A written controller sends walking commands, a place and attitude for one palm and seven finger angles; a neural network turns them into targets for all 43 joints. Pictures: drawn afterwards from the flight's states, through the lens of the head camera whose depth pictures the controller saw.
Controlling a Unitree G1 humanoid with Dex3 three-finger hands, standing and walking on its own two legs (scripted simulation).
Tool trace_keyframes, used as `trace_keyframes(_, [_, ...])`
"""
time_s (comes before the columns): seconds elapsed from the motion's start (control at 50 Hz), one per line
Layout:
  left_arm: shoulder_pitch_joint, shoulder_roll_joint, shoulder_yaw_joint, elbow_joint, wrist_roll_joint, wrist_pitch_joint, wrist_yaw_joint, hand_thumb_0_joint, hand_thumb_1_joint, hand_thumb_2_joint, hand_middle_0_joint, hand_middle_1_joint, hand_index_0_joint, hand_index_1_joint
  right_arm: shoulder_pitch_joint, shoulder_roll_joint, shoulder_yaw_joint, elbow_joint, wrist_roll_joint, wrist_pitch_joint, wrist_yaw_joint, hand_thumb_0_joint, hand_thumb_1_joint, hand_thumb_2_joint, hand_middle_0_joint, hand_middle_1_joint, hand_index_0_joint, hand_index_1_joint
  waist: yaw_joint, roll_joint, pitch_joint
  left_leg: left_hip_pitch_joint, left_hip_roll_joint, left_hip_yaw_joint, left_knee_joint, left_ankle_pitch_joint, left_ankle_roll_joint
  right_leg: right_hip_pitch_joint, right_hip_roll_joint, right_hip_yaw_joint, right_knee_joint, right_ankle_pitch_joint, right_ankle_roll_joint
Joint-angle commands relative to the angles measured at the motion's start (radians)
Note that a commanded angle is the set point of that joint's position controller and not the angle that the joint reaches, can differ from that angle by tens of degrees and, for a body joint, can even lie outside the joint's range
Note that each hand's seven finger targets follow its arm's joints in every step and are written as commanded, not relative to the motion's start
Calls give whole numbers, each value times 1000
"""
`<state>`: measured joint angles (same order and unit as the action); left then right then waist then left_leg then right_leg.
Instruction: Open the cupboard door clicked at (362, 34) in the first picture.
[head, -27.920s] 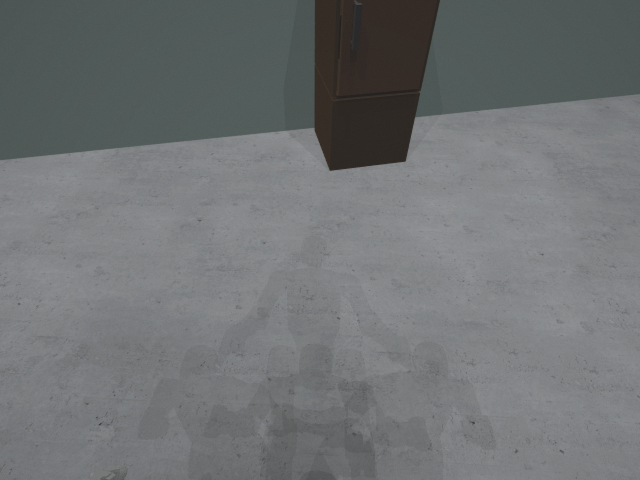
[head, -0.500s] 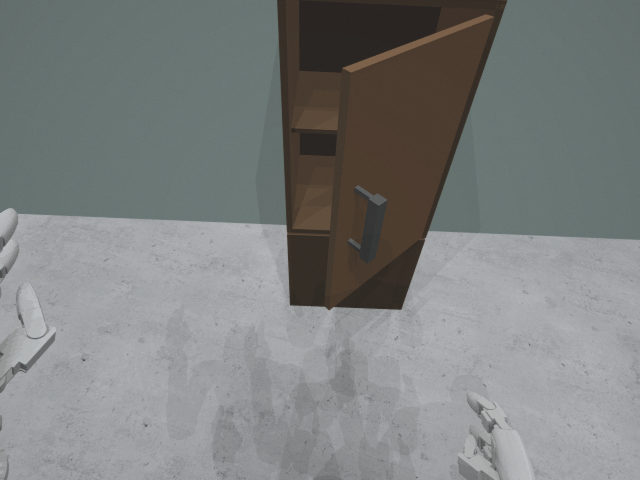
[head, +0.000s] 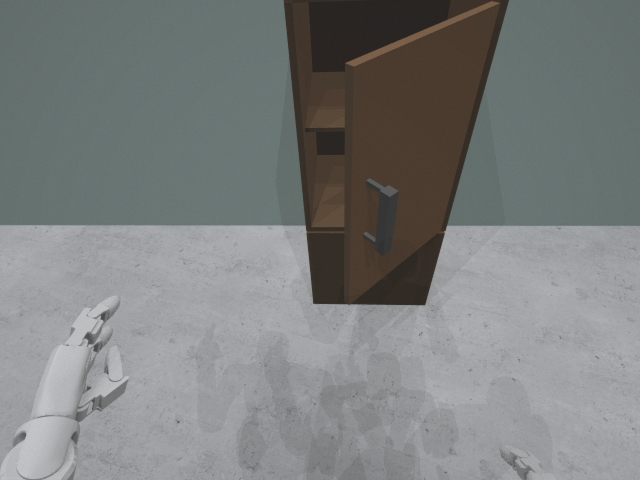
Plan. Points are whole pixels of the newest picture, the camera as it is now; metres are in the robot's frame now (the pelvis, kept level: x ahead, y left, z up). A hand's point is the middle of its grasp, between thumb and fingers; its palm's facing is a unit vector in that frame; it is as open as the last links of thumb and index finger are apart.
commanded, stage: let the arm hang, fingers relaxed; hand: left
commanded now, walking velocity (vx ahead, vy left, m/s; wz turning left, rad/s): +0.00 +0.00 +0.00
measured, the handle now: (377, 217) +0.60 -0.07 -0.05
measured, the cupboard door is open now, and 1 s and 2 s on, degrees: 44 44 44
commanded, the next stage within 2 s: look to check the result in 1.00 s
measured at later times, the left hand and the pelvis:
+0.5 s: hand out of the picture -0.05 +0.19 -0.16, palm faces +0.01 -0.97 -0.25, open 7.4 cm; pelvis +0.00 -0.02 +0.01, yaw +1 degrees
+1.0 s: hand out of the picture +0.08 +0.19 -0.15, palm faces +0.00 -0.96 -0.27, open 7.4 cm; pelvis +0.02 -0.02 +0.01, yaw +0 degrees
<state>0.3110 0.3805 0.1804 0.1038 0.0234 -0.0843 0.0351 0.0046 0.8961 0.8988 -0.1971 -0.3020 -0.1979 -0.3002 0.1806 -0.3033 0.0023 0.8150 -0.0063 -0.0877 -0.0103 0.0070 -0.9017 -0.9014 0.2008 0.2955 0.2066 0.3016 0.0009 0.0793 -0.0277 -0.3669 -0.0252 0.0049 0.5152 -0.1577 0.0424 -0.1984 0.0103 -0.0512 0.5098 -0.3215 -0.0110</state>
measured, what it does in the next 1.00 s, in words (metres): stands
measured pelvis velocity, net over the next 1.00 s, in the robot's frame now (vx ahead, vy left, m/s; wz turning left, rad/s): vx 0.02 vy -0.02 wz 0.01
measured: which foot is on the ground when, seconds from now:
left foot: down 0.00-1.00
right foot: down 0.00-1.00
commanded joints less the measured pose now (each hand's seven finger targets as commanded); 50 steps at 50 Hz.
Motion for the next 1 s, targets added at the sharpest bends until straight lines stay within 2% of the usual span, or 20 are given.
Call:
trace_keyframes(0.0, [-40,91,-84,350,12,56,-38,0,900,900,-200,-300,-200,-300,-43,-192,-61,-30,-13,22,7,0,-900,-900,200,300,200,300,-5,-242,-63,92,128,-164,-33,192,26,-22,-110,119,-55,157,-58])
trace_keyframes(0.04, [-104,111,-103,483,5,65,-34,0,900,900,-200,-300,-200,-300,-68,-200,-54,15,-18,42,8,0,-900,-900,200,300,200,300,-8,-176,-9,102,122,-168,-82,131,18,-40,-113,124,-84,97,-61])
trace_keyframes(0.08, [-123,116,-120,602,1,72,-29,0,900,900,-200,-300,-200,-300,-86,-185,-43,50,-21,60,8,0,-900,-900,200,300,200,300,-3,-71,34,97,115,-163,-127,72,10,-26,-112,134,-117,52,-58])
trace_keyframes(0.14, [-117,104,-136,752,-6,73,-28,0,900,900,-200,-300,-200,-300,-78,-162,-34,114,-19,73,2,0,-900,-900,200,300,200,300,-7,13,32,139,109,-155,-170,-16,0,-15,-108,144,-163,-2,-59])
trace_keyframes(0.16, [-107,105,-137,788,-7,72,-28,0,900,900,-200,-300,-200,-300,-70,-158,-32,130,-16,76,0,0,-900,-900,200,300,200,300,-3,-18,36,146,106,-155,-170,-26,-1,-9,-109,139,-183,-12,-59])
trace_keyframes(0.24, [-77,56,-145,912,-14,71,-27,0,900,900,-200,-300,-200,-300,-33,-127,-30,207,-13,82,-12,0,-900,-900,200,300,200,300,-14,27,44,195,106,-145,-183,-65,-6,-35,-113,141,-226,-38,-65])
trace_keyframes(0.28, [-62,37,-146,953,-14,71,-26,0,900,900,-200,-300,-200,-300,-14,-114,-31,230,-11,84,-16,0,-900,-900,200,300,200,300,-18,-17,59,203,107,-140,-176,-49,-6,-37,-115,132,-242,-34,-65])
trace_keyframes(0.32, [-46,19,-149,981,-15,70,-24,0,900,900,-200,-300,-200,-300,1,-105,-31,250,-12,85,-21,0,-900,-900,200,300,200,300,-19,-14,56,219,109,-132,-166,-17,-5,-35,-117,130,-248,-12,-65])
trace_keyframes(0.36, [-32,9,-150,1000,-16,71,-21,0,900,900,-200,-300,-200,-300,13,-101,-32,261,-9,87,-24,0,-900,-900,200,300,200,300,-15,-43,57,224,114,-130,-157,8,-1,-25,-115,116,-250,7,-63])
trace_keyframes(0.4, [-29,0,-153,1015,-16,74,-19,0,900,900,-200,-300,-200,-300,25,-93,-32,274,-10,88,-26,0,-900,-900,200,300,200,300,-19,-45,71,219,118,-135,-165,10,0,-24,-114,110,-245,12,-62])
trace_keyframes(0.48, [-20,-1,-154,1028,-16,77,-16,0,900,900,-200,-300,-200,-300,25,-88,-34,284,-10,90,-25,0,-900,-900,200,300,200,300,-13,-68,98,204,119,-135,-175,-2,3,-25,-113,100,-244,0,-60])
trace_keyframes(0.56, [-27,9,-150,1022,-16,74,-14,0,900,900,-200,-300,-200,-300,22,-88,-35,289,-10,88,-23,0,-900,-900,200,300,200,300,-6,-89,94,201,118,-134,-175,26,5,-8,-113,97,-242,19,-57])
trace_keyframes(0.66, [-51,18,-147,1009,-15,70,-10,0,900,900,-200,-300,-200,-300,10,-84,-34,293,-12,84,-20,0,-900,-900,200,300,200,300,-5,-105,82,210,122,-133,-182,82,5,16,-116,93,-234,77,-49])
trace_keyframes(0.7, [-65,15,-148,1004,-15,69,-9,0,900,900,-200,-300,-200,-300,0,-76,-33,295,-14,83,-19,0,-900,-900,200,300,200,300,-7,-89,93,210,122,-131,-184,101,2,18,-120,92,-233,105,-47])
trace_keyframes(0.76, [-77,27,-144,993,-14,64,-8,0,900,900,-200,-300,-200,-300,-8,-81,-33,293,-12,80,-17,0,-900,-900,200,300,200,300,-3,-113,86,215,122,-125,-181,134,2,33,-123,92,-240,146,-41])
trace_keyframes(0.8, [-93,25,-145,988,-15,65,-7,0,900,900,-200,-300,-200,-300,-11,-74,-32,295,-14,80,-16,0,-900,-900,200,300,200,300,-7,-96,103,207,120,-123,-188,124,-3,32,-128,96,-246,141,-40])
trace_keyframes(0.86, [-99,33,-139,979,-13,61,-7,0,900,900,-200,-300,-200,-300,-13,-83,-33,291,-14,77,-16,0,-900,-900,200,300,200,300,-5,-109,78,218,121,-120,-182,149,-4,51,-128,95,-252,170,-37])
trace_keyframes(0.94, [-110,28,-140,979,-16,60,-7,0,900,900,-200,-300,-200,-300,-22,-85,-31,292,-16,75,-17,0,-900,-900,200,300,200,300,-7,-68,59,232,121,-118,-179,176,-7,72,-133,99,-248,214,-37])
trace_keyframes(0.98, [-115,30,-139,979,-15,61,-7,0,900,900,-200,-300,-200,-300,-23,-87,-30,291,-15,75,-18,0,-900,-900,200,300,200,300,-8,-69,69,227,123,-117,-182,175,-8,72,-132,95,-251,207,-38])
